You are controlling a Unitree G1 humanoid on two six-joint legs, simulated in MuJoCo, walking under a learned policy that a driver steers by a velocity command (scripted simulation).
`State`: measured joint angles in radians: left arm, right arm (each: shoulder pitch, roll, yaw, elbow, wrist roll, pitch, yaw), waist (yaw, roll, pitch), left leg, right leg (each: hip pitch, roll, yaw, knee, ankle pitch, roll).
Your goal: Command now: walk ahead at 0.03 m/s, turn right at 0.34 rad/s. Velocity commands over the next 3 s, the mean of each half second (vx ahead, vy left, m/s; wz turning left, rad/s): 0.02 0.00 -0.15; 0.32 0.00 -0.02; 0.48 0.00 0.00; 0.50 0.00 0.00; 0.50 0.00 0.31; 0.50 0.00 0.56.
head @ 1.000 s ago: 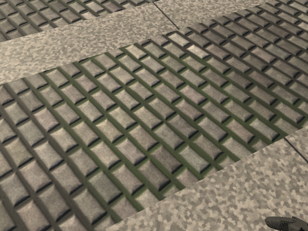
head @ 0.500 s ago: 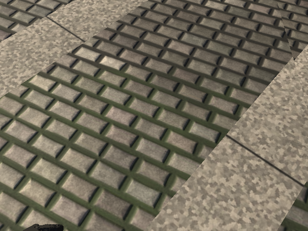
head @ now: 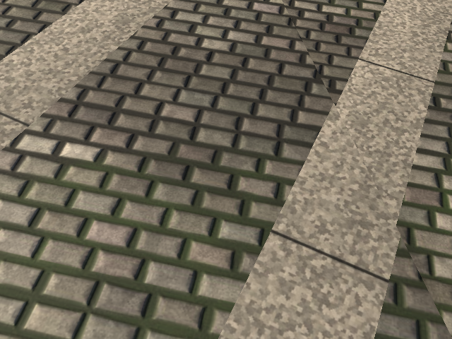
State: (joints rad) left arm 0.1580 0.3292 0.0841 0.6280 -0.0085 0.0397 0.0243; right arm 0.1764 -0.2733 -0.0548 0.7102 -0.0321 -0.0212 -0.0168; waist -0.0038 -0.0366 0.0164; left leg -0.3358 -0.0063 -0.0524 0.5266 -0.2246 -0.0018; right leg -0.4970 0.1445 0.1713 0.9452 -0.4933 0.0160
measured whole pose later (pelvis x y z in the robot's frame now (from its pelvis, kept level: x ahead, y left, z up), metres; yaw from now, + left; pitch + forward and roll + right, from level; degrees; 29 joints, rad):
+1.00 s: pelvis +0.14 +0.02 +0.01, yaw -2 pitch +1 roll -1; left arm 0.16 0.29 0.07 0.73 -0.01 -0.06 -0.01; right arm 0.43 -0.23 -0.02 0.89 0.00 -0.08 0.01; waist -0.07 -0.04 0.01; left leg 0.00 -0.04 0.03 0.22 -0.25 0.06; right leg -0.64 -0.09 0.02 0.87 -0.08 -0.01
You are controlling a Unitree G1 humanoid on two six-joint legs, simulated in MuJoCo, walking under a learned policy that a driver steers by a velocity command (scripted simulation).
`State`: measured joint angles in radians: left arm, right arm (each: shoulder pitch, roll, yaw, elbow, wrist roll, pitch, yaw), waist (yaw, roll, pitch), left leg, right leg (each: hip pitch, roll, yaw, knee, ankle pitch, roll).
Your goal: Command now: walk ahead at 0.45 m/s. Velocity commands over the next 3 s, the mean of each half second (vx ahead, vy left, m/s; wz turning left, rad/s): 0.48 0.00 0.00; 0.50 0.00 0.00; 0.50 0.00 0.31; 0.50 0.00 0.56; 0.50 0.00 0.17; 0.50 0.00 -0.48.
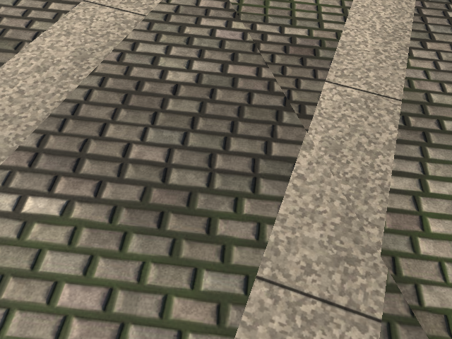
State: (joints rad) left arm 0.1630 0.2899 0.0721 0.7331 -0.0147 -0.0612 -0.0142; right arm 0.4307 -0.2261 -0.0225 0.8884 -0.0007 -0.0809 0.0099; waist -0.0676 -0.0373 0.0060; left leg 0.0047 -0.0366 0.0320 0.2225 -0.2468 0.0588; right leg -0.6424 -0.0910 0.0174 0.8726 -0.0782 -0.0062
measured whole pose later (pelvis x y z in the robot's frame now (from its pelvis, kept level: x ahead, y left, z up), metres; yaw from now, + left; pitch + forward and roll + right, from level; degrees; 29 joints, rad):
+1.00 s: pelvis +0.57 +0.03 +0.00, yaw +0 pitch +1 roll +1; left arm 0.19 0.30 0.05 0.84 -0.01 -0.07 0.00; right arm 0.31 -0.26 -0.04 0.84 0.00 -0.09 0.03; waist -0.03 -0.04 0.02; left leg -0.18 -0.06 0.06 0.30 -0.15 0.06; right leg -0.61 -0.11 0.04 1.02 -0.22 -0.01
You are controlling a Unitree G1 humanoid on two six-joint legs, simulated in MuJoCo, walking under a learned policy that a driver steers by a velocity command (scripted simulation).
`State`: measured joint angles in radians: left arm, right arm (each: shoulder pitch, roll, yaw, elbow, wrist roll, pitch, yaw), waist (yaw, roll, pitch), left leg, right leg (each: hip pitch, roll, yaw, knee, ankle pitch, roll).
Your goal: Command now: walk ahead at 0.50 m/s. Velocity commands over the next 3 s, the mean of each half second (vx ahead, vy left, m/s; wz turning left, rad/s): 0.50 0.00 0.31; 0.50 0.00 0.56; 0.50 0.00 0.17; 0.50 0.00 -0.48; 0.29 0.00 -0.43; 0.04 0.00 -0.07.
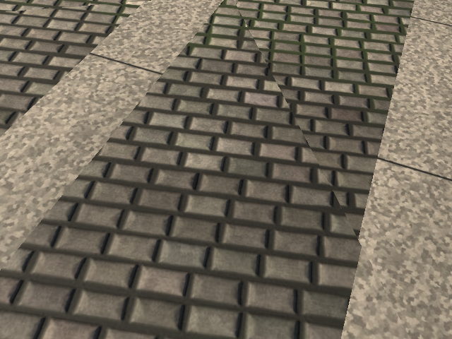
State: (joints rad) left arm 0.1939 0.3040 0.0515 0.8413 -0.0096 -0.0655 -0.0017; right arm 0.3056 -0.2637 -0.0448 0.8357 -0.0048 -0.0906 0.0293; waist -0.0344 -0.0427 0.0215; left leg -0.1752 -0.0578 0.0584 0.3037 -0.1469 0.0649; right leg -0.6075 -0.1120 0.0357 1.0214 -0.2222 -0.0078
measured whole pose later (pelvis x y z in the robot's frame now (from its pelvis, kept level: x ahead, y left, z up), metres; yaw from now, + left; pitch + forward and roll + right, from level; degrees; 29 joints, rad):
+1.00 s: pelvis +0.51 +0.09 -0.01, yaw +29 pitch +1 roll -1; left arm 0.13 0.31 0.06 0.81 0.00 -0.11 -0.01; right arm 0.29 -0.28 -0.08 0.71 0.01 -0.05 0.02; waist -0.02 -0.02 0.06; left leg -0.29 -0.09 -0.01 0.44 -0.17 0.09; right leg -0.53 -0.09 0.04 1.11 -0.33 0.01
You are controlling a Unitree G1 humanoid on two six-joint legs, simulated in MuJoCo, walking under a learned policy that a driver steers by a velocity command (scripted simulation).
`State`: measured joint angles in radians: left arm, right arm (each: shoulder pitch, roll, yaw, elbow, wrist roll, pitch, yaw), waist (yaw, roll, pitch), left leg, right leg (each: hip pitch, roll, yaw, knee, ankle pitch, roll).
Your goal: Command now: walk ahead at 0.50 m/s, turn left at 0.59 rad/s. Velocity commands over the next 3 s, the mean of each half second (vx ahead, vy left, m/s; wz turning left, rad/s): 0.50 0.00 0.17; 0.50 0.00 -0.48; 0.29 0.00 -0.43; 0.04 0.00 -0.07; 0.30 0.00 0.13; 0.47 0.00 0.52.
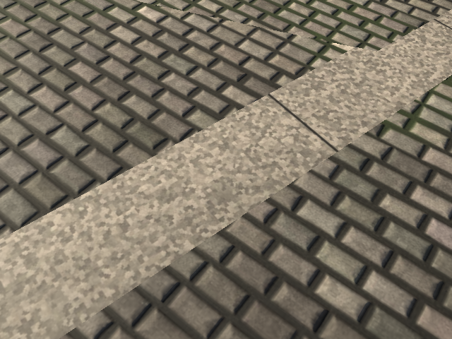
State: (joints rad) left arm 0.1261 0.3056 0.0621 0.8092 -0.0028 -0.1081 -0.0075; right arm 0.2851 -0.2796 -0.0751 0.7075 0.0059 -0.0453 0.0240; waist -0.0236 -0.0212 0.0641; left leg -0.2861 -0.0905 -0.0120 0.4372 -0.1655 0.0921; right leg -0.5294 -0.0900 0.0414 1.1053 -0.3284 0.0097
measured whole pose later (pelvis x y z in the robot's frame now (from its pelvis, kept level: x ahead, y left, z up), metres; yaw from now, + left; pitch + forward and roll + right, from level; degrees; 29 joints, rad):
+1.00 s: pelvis +0.56 -0.02 +0.00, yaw -15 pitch +1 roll +2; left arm 0.29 0.33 0.07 0.73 -0.03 -0.02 0.00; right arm 0.23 -0.26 -0.06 0.72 -0.01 -0.10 0.01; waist -0.01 -0.06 0.02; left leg -0.22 -0.03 0.05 0.39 -0.18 0.02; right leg -0.53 -0.04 0.06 1.14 -0.34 0.00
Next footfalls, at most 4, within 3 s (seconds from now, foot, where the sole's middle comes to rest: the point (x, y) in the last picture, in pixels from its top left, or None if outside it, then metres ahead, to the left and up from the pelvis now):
0.32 right None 0.37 -0.13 -0.78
0.82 left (199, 275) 0.64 0.08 -0.78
1.30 right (298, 225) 0.81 -0.25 -0.78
1.68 left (230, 203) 0.90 -0.03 -0.78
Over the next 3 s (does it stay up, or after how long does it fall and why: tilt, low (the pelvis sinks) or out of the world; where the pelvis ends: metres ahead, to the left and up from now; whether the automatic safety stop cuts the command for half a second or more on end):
stays up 1.22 -0.24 0.00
